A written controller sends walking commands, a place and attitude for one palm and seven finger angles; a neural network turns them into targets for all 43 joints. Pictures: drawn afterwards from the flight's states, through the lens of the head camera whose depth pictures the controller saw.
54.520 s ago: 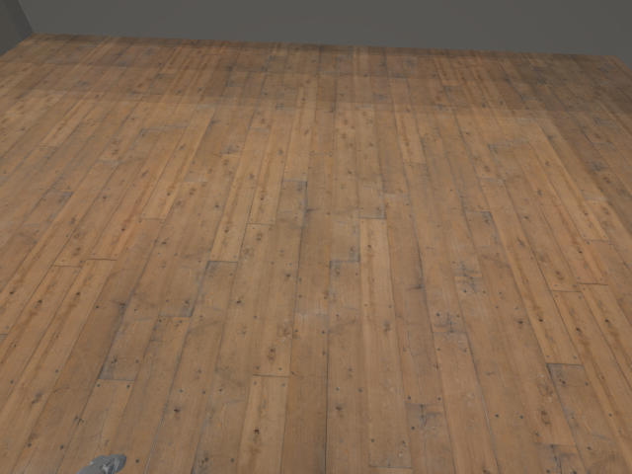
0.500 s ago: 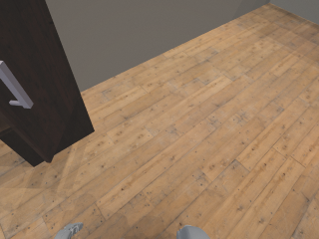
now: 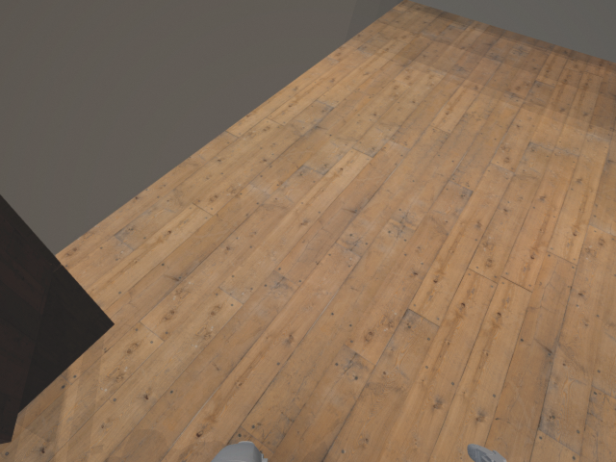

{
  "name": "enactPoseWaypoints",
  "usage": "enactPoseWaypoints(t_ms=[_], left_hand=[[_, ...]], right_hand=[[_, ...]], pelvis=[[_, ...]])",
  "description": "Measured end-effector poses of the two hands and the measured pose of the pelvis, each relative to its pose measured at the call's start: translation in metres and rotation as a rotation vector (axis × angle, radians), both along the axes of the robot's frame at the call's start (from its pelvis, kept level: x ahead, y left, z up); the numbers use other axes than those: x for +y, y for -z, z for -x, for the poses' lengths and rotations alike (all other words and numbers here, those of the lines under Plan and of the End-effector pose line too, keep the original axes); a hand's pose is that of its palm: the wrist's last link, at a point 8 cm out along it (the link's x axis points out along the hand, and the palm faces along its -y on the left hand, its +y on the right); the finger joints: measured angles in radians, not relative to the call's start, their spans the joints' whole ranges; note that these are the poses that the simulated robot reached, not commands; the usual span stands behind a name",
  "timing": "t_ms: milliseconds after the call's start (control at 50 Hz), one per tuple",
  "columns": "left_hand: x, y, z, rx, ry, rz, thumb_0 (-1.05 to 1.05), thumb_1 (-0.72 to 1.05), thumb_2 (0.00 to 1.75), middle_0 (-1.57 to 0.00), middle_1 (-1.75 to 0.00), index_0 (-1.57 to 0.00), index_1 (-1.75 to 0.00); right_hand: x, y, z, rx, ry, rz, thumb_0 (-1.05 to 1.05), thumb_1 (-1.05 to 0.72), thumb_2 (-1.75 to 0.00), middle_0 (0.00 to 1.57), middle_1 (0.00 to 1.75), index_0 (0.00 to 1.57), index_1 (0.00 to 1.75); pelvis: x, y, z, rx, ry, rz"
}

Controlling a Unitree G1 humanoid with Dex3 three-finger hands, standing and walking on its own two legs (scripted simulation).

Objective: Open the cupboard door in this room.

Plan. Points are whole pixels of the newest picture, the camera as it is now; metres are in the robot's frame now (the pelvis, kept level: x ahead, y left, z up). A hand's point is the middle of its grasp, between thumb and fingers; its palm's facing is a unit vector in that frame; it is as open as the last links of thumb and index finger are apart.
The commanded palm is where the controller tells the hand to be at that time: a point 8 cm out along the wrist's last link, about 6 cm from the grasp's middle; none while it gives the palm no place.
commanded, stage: walk to a spot facing it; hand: left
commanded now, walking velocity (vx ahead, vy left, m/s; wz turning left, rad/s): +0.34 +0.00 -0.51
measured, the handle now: out of the picture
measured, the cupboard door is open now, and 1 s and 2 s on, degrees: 45 45 45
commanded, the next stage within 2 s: turn to face it in 1.30 s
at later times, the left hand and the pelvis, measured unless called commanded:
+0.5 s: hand (286, 288) +0.42 +0.08 -0.15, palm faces -0.34 -0.92 -0.21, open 7.3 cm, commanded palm none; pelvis +0.19 -0.05 -0.02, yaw -15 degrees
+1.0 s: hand (277, 292) +0.43 +0.10 -0.19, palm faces -0.25 -0.96 -0.15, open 7.3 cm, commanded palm none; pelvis +0.43 -0.09 -0.01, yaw -20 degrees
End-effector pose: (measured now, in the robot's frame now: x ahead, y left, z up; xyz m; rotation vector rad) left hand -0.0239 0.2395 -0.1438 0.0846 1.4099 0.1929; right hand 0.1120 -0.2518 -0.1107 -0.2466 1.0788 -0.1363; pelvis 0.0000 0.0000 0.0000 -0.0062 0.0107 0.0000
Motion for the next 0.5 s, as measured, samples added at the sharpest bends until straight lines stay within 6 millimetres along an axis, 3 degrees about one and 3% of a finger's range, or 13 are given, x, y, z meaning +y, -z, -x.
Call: enactPoseWaypoints(t_ms=[40, 100, 180, 240, 320, 400, 460, 500], left_hand=[[0.011, 0.012, -0.014, 0.024, 0.014, 0.011, 0.01, 0.91, 0.9, -0.21, -0.29, -0.21, -0.3], [0.023, 0.016, -0.054, 0.024, 0.077, 0.014, 0.01, 0.91, 0.9, -0.21, -0.29, -0.2, -0.3], [0.027, 0.004, -0.136, -0.071, 0.163, 0.014, 0.01, 0.91, 0.9, -0.2, -0.29, -0.2, -0.3], [0.018, -0.008, -0.202, -0.157, 0.235, 0.014, 0.01, 0.92, 0.9, -0.2, -0.29, -0.2, -0.3], [-0.01, -0.02, -0.289, -0.248, 0.345, 0.015, 0.01, 0.92, 0.9, -0.2, -0.29, -0.2, -0.3], [-0.054, -0.026, -0.372, -0.319, 0.453, 0.018, 0.01, 0.92, 0.9, -0.2, -0.29, -0.2, -0.3], [-0.093, -0.026, -0.426, -0.385, 0.515, 0.021, 0.01, 0.92, 0.9, -0.2, -0.29, -0.2, -0.3], [-0.114, -0.023, -0.451, -0.444, 0.521, 0.019, 0.0, 0.92, 0.9, -0.2, -0.29, -0.2, -0.3]], right_hand=[[0.007, 0.003, -0.018, -0.053, 0.003, 0.023, 0.01, -0.91, -0.9, 0.2, 0.3, 0.2, 0.3], [0.017, 0.002, -0.018, -0.053, 0.038, 0.032, 0.01, -0.91, -0.9, 0.2, 0.3, 0.2, 0.3], [0.027, 0.001, 0.01, 0.056, 0.123, 0.007, 0.0, -0.91, -0.9, 0.2, 0.3, 0.2, 0.3], [0.035, 0.003, 0.04, 0.163, 0.204, -0.025, 0.0, -0.91, -0.9, 0.2, 0.3, 0.2, 0.3], [0.044, 0.009, 0.08, 0.308, 0.32, -0.074, 0.01, -0.91, -0.9, 0.2, 0.3, 0.2, 0.3], [0.05, 0.014, 0.11, 0.451, 0.42, -0.13, 0.01, -0.91, -0.9, 0.2, 0.3, 0.2, 0.3], [0.049, 0.02, 0.12, 0.548, 0.473, -0.174, 0.01, -0.91, -0.9, 0.2, 0.3, 0.2, 0.3], [0.041, 0.028, 0.115, 0.596, 0.497, -0.201, 0.01, -0.91, -0.9, 0.2, 0.3, 0.2, 0.3]], pelvis=[[0.011, 0.01, -0.016, 0.005, 0.031, 0.021], [0.018, 0.01, -0.034, -0.001, 0.081, 0.015], [0.019, -0.002, -0.061, 0.006, 0.13, 0.01], [0.017, -0.009, -0.082, 0.012, 0.165, 0.008], [0.009, -0.009, -0.112, 0.014, 0.207, -0.002], [-0.009, -0.004, -0.144, 0.013, 0.239, -0.015], [-0.03, 0.007, -0.173, 0.01, 0.254, -0.017], [-0.046, 0.016, -0.189, 0.002, 0.26, -0.028]])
